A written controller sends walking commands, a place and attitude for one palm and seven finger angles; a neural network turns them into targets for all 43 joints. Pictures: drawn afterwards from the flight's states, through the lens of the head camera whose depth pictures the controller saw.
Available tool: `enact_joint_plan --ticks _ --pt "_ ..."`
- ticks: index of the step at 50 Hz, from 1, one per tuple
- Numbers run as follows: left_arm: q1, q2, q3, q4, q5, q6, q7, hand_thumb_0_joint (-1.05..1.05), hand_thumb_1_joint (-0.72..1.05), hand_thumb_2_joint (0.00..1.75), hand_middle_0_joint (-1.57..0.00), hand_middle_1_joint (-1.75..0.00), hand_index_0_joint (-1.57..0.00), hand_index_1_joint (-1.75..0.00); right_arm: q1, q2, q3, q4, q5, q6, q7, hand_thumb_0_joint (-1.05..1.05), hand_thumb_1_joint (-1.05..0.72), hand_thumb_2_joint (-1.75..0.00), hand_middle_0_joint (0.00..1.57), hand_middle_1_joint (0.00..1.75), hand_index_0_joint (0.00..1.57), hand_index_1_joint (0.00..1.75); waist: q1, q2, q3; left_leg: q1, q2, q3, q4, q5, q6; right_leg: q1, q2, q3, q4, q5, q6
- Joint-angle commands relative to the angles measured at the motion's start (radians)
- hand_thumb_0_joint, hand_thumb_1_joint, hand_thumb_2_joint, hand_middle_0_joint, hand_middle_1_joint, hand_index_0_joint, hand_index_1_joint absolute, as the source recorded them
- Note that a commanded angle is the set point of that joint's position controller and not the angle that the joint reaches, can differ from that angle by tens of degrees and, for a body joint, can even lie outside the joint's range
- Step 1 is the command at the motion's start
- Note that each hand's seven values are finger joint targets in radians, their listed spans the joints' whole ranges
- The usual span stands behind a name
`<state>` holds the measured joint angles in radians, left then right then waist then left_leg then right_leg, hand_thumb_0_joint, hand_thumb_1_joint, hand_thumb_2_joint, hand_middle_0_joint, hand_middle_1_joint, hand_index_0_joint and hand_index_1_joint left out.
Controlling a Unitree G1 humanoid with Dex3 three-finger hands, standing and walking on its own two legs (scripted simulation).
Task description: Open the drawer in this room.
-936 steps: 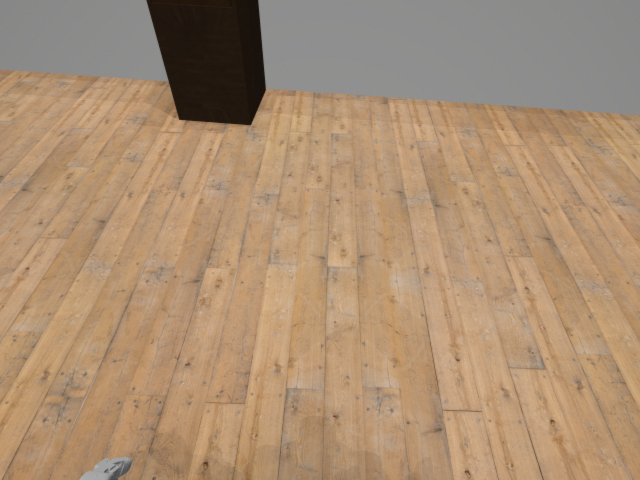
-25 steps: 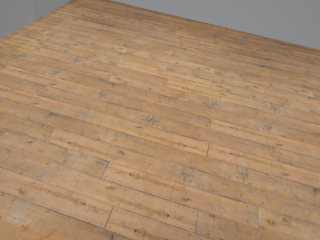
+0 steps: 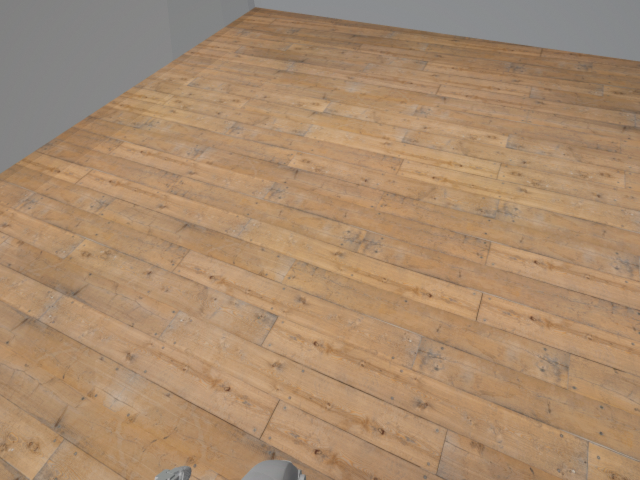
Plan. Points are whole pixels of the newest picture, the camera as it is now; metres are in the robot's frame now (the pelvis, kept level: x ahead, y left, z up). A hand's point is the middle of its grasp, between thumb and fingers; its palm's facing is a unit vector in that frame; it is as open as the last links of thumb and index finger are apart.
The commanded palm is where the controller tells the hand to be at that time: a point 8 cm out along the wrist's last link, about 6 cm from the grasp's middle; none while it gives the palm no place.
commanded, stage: turn or walk to find it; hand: left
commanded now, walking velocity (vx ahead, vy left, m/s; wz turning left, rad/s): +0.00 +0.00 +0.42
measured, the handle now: out of the picture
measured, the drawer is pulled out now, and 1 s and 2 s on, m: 0.00 0.00 0.00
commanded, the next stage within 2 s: none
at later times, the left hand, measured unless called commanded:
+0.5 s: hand out of the picture -0.03 +0.26 -0.17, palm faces +0.27 -0.93 -0.23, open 7.4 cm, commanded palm none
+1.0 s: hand out of the picture -0.04 +0.18 -0.14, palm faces +0.42 -0.87 -0.27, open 7.4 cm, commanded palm none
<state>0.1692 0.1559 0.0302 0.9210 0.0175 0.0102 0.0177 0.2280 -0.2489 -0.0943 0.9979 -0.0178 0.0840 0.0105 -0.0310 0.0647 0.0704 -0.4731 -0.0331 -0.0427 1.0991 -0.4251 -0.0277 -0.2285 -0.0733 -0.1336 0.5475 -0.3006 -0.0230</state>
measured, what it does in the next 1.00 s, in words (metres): steps on the spot, turning left: left foot, then right foot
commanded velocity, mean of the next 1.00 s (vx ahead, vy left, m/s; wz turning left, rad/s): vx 0.00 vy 0.00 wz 0.42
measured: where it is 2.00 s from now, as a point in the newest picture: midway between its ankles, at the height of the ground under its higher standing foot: outside the picture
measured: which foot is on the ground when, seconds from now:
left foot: up 0.00-0.30, down 0.32-0.80, up 0.82-1.00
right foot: down 0.00-0.32, up 0.34-0.76, down 0.78-1.00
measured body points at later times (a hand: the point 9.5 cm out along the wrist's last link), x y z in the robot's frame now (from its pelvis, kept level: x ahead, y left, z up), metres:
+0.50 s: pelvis -0.03 +0.04 +0.00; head +0.00 +0.07 +0.45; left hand -0.05 +0.31 -0.15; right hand +0.12 -0.18 -0.13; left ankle -0.04 +0.14 -0.74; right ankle -0.02 -0.11 -0.66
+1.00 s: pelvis -0.03 -0.02 +0.00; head +0.01 -0.04 +0.45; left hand -0.06 +0.23 -0.12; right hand +0.10 -0.24 -0.17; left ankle -0.12 +0.12 -0.64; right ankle -0.01 -0.10 -0.74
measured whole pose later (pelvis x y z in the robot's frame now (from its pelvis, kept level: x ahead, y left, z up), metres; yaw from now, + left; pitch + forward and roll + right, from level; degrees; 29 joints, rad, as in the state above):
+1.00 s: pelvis -0.03 -0.02 +0.00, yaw +26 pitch +0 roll +2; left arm 0.20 0.15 0.03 0.93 0.02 0.01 0.02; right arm 0.24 -0.25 -0.10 1.00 -0.02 0.08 0.01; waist -0.03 0.05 0.07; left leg -0.50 0.00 -0.05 1.17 -0.37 -0.05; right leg -0.20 -0.07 -0.16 0.51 -0.30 -0.03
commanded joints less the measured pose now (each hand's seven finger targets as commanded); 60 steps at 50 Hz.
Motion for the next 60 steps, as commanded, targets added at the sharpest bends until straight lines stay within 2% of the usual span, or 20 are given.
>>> enact_joint_plan --ticks 1,10,13,14,15,16,17,19,23,32,37,38,39,40,41,42,44,47,57,60 --pt "-0.002 0.19 0.049 -0.065 0.004 -0.023 0.02 0.0 0.9 0.9 -0.2 -0.3 -0.2 -0.3 0.008 -0.053 -0.009 -0.061 -0.005 -0.024 0.006 0.0 -0.9 -0.9 0.2 0.3 0.2 0.3 0.019 -0.241 -0.02 -0.069 0.056 0.002 0.104 0.056 -0.032 0.033 -0.244 0.132 -0.252 0.212 -0.073" --pt "0.126 0.258 0.073 -0.007 0.016 -0.015 0.015 0.0 0.9 0.9 -0.2 -0.3 -0.2 -0.3 -0.1 -0.022 0.021 -0.091 0.011 -0.049 0.001 0.0 -0.9 -0.9 0.2 0.3 0.2 0.3 0.092 -0.272 -0.098 0.06 0.054 0.108 -0.335 -0.057 -0.031 0.181 -0.296 0.094 -0.135 0.508 -0.122" --pt "0.085 0.265 0.074 -0.002 0.008 -0.008 0.012 0.0 0.9 0.9 -0.2 -0.3 -0.2 -0.3 -0.026 -0.035 0.022 -0.073 0.01 -0.058 -0.002 0.0 -0.9 -0.9 0.2 0.3 0.2 0.3 0.042 -0.253 -0.126 0.208 0.047 0.139 -0.538 0.109 -0.019 0.122 -0.281 0.035 -0.057 0.443 -0.066" --pt "0.073 0.248 0.072 -0.003 0.001 -0.002 0.011 0.0 0.9 0.9 -0.2 -0.3 -0.2 -0.3 0.006 -0.052 0.016 -0.065 0.009 -0.064 0.0 0.0 -0.9 -0.9 0.2 0.3 0.2 0.3 0.02 -0.185 -0.134 0.315 0.061 0.117 -0.662 0.227 -0.008 0.046 -0.257 0.003 0.018 0.357 -0.022" --pt "0.084 0.205 0.067 -0.02 -0.007 0.007 0.008 0.0 0.9 0.9 -0.2 -0.3 -0.2 -0.3 0.04 -0.129 0.001 -0.064 0.003 -0.076 -0.003 0.0 -0.9 -0.9 0.2 0.3 0.2 0.3 -0.004 0.022 -0.158 0.438 0.198 -0.071 -0.744 0.37 0.043 -0.113 -0.171 -0.048 0.183 0.143 0.038" --pt "0.058 0.137 0.044 -0.055 -0.009 0.014 0.004 0.0 0.9 0.9 -0.2 -0.3 -0.2 -0.3 0.073 -0.219 -0.021 -0.067 -0.001 -0.076 -0.009 0.0 -0.9 -0.9 0.2 0.3 0.2 0.3 -0.023 0.274 -0.13 0.482 0.417 -0.337 -0.785 0.678 0.157 -0.33 -0.056 -0.045 0.37 -0.327 0.1" --pt "0.005 0.154 0.04 -0.063 -0.003 0.025 0.009 0.0 0.9 0.9 -0.2 -0.3 -0.2 -0.3 0.092 -0.233 -0.021 -0.051 -0.003 -0.065 -0.014 0.0 -0.9 -0.9 0.2 0.3 0.2 0.3 -0.041 0.184 -0.113 0.393 0.457 -0.304 -0.786 0.649 0.219 -0.292 -0.058 0.044 0.474 -0.348 0.083" --pt "-0.029 0.158 0.05 -0.039 0.0 0.033 0.004 0.0 0.9 0.9 -0.2 -0.3 -0.2 -0.3 0.012 -0.168 -0.004 -0.064 -0.007 -0.07 -0.031 0.0 -0.9 -0.9 0.2 0.3 0.2 0.3 -0.013 0.196 -0.057 0.321 0.356 -0.251 -0.801 0.526 0.197 -0.317 -0.066 0.097 0.538 -0.232 0.082" --pt "0.024 0.157 0.05 0.0 -0.002 0.024 -0.009 0.0 0.9 0.9 -0.2 -0.3 -0.2 -0.3 -0.039 -0.142 0.009 -0.083 -0.003 -0.081 -0.034 0.0 -0.9 -0.9 0.2 0.3 0.2 0.3 0.024 0.072 -0.077 0.361 0.267 -0.154 -0.77 0.62 0.173 -0.305 -0.035 0.1 0.557 -0.106 0.097" --pt "-0.041 0.136 0.039 -0.047 -0.007 0.021 0.0 0.0 0.9 0.9 -0.2 -0.3 -0.2 -0.3 0.001 -0.148 -0.007 -0.086 -0.009 -0.069 -0.025 0.0 -0.9 -0.9 0.2 0.3 0.2 0.3 -0.004 0.087 -0.087 0.336 0.265 -0.256 -0.76 0.536 0.202 -0.221 0.003 0.104 0.315 -0.155 0.102" --pt "0.064 0.144 0.042 -0.024 -0.014 0.004 0.004 0.0 0.9 0.9 -0.2 -0.3 -0.2 -0.3 -0.041 -0.139 -0.013 -0.102 -0.004 -0.062 -0.021 0.0 -0.9 -0.9 0.2 0.3 0.2 0.3 0.049 0.072 -0.13 0.202 0.2 -0.274 -0.668 0.509 0.155 0.047 0.041 0.074 -0.043 0.029 0.085" --pt "0.1 0.169 0.049 -0.018 -0.011 -0.006 0.008 0.0 0.9 0.9 -0.2 -0.3 -0.2 -0.3 -0.043 -0.117 -0.01 -0.107 0.002 -0.062 -0.018 0.0 -0.9 -0.9 0.2 0.3 0.2 0.3 0.067 0.016 -0.143 0.118 0.15 -0.241 -0.611 0.404 0.108 0.163 -0.001 0.103 -0.167 0.108 0.077" --pt "0.127 0.249 0.064 -0.015 0.004 -0.015 0.015 0.0 0.9 0.9 -0.2 -0.3 -0.2 -0.3 -0.034 -0.056 -0.003 -0.118 0.012 -0.062 -0.012 0.0 -0.9 -0.9 0.2 0.3 0.2 0.3 0.081 -0.207 -0.154 -0.052 0.041 -0.126 -0.447 0.161 0.043 0.286 -0.197 0.294 -0.256 0.088 0.019" --pt "0.123 0.308 0.075 -0.031 0.01 -0.015 0.018 0.0 0.9 0.9 -0.2 -0.3 -0.2 -0.3 -0.067 -0.041 -0.002 -0.149 0.007 -0.059 -0.014 0.0 -0.9 -0.9 0.2 0.3 0.2 0.3 0.094 -0.369 -0.099 -0.133 -0.044 -0.018 -0.22 -0.147 0.0 0.2 -0.401 0.483 -0.291 0.179 -0.098" --pt "0.099 0.288 0.066 -0.045 0.004 -0.01 0.019 0.0 0.9 0.9 -0.2 -0.3 -0.2 -0.3 -0.072 -0.08 -0.013 -0.144 -0.001 -0.049 -0.012 0.0 -0.9 -0.9 0.2 0.3 0.2 0.3 0.082 -0.252 -0.087 -0.092 -0.008 -0.058 -0.06 -0.142 0.007 0.081 -0.407 0.426 -0.288 0.183 -0.145" --pt "0.029 0.244 0.069 -0.058 0.0 -0.018 0.024 0.0 0.9 0.9 -0.2 -0.3 -0.2 -0.3 -0.031 -0.078 -0.016 -0.113 -0.007 -0.035 -0.01 0.0 -0.9 -0.9 0.2 0.3 0.2 0.3 0.043 -0.289 -0.057 -0.1 0.016 -0.088 0.029 -0.084 0.005 0.024 -0.353 0.374 -0.313 0.097 -0.128" --pt "-0.041 0.199 0.052 -0.077 -0.004 -0.013 0.02 0.0 0.9 0.9 -0.2 -0.3 -0.2 -0.3 0.006 -0.071 -0.021 -0.077 -0.007 -0.025 0.0 0.0 -0.9 -0.9 0.2 0.3 0.2 0.3 0.002 -0.213 -0.012 -0.092 0.036 -0.054 0.123 0.011 -0.007 -0.013 -0.266 0.249 -0.285 0.113 -0.079" --pt "0.013 0.174 0.043 -0.063 -0.001 -0.029 0.017 0.0 0.9 0.9 -0.2 -0.3 -0.2 -0.3 0.02 -0.053 -0.01 -0.058 -0.006 -0.027 0.004 0.0 -0.9 -0.9 0.2 0.3 0.2 0.3 0.016 -0.229 -0.034 -0.103 0.041 -0.016 0.122 0.074 -0.034 0.077 -0.221 0.141 -0.236 0.322 -0.069" --pt "0.156 0.241 0.067 0.002 0.014 -0.019 0.016 0.0 0.9 0.9 -0.2 -0.3 -0.2 -0.3 -0.123 -0.026 0.025 -0.091 0.008 -0.044 -0.002 0.0 -0.9 -0.9 0.2 0.3 0.2 0.3 0.092 -0.267 -0.087 0.023 0.06 0.093 -0.286 -0.046 -0.037 0.205 -0.287 0.094 -0.13 0.608 -0.124" --pt "0.129 0.258 0.071 0.01 0.012 -0.013 0.014 0.0 0.9 0.9 -0.2 -0.3 -0.2 -0.3 -0.084 -0.03 0.027 -0.083 0.011 -0.055 -0.005 0.0 -0.9 -0.9 0.2 0.3 0.2 0.3 0.064 -0.264 -0.108 0.134 0.049 0.128 -0.465 0.033 -0.023 0.176 -0.287 0.064 -0.074 0.581 -0.095"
